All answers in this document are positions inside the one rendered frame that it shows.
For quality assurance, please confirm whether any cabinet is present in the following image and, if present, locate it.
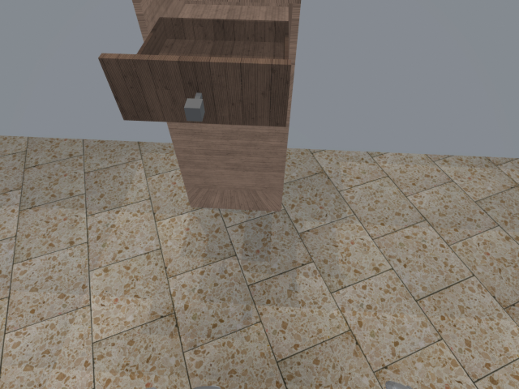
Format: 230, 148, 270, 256
132, 0, 301, 212

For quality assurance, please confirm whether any drawer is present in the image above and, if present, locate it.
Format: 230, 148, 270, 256
98, 17, 291, 127

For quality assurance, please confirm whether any handle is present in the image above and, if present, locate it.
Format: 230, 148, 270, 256
184, 92, 205, 122

